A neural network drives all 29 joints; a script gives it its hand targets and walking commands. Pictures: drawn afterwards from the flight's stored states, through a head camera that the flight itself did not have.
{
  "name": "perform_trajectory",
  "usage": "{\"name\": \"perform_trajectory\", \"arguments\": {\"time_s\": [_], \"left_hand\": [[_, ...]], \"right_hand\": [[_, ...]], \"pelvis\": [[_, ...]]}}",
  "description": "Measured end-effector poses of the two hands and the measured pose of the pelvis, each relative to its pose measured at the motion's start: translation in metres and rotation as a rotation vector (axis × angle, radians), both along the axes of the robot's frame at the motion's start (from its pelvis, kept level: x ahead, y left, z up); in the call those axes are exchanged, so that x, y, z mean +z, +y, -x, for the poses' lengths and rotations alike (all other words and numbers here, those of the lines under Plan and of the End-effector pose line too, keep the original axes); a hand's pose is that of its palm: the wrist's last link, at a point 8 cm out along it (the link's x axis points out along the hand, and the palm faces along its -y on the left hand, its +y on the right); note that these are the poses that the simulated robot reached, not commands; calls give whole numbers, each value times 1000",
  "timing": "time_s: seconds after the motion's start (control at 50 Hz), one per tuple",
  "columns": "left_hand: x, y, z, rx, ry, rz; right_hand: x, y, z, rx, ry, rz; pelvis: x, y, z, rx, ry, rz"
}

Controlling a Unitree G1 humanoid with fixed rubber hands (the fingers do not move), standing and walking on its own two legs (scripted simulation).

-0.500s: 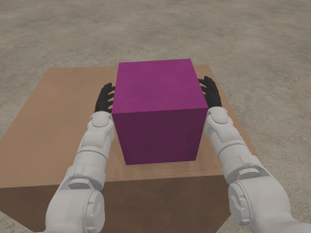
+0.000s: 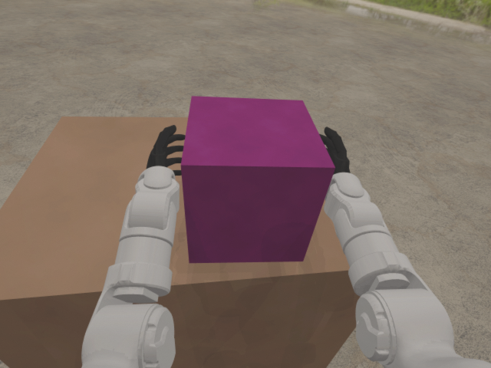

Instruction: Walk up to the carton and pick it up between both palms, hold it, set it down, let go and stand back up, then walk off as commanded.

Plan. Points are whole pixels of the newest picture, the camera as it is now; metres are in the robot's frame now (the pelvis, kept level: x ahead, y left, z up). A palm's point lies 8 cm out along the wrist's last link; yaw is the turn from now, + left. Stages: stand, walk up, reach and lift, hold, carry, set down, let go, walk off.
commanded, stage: reach and lift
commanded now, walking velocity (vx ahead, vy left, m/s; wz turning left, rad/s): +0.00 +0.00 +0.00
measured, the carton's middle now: (247, 179) +0.41 -0.01 +0.15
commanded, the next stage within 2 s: hold in 0.94 s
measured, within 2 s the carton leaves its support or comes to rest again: neither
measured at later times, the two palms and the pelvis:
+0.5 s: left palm (155, 166) +0.39 +0.14 +0.18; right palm (331, 168) +0.40 -0.15 +0.19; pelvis +0.01 -0.01 +0.00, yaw +2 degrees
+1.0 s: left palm (155, 155) +0.39 +0.14 +0.21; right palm (339, 161) +0.39 -0.15 +0.21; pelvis +0.02 +0.00 +0.00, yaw +0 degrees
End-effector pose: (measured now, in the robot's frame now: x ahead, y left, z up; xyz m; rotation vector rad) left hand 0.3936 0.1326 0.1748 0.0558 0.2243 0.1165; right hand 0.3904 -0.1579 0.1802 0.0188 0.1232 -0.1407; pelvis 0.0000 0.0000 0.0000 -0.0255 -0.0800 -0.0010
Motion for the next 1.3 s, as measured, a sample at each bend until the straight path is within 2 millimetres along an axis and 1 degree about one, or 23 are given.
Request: {"name": "perform_trajectory", "arguments": {"time_s": [0.1,0.18,0.24,0.5,0.68,0.84,0.94,1.02,1.2,1.3], "left_hand": [[4,-6,-1,-7,28,-7],[13,-8,-3,-9,4,-26],[13,-7,-4,-9,11,-16],[9,6,-1,0,5,-43],[12,8,4,1,-4,-40],[27,3,5,-12,-37,-38],[33,3,3,-11,-23,-22],[36,4,6,-6,-22,-28],[43,10,21,18,-40,-11],[43,11,23,17,-18,-2]], "right_hand": [[2,-6,1,-8,26,-6],[12,-8,-1,-1,-3,-7],[15,-7,-4,-2,-3,-7],[6,6,-7,17,-11,-43],[10,7,-3,17,-18,-64],[20,3,3,2,-52,-79],[26,2,2,-3,-38,-79],[30,4,3,4,-37,-78],[40,10,12,26,-53,-69],[42,11,14,22,-29,-59]], "pelvis": [[0,2,2,-16,-11,-5],[0,2,0,-15,0,-3],[1,0,-1,-14,-18,-5],[0,-5,-12,27,-28,-2],[0,-3,-16,36,-42,0],[0,2,-16,25,-42,1],[0,4,-15,9,-51,-3],[0,5,-15,7,-60,-1],[-1,3,-11,9,-74,2],[-1,1,-6,14,-85,-3]]}}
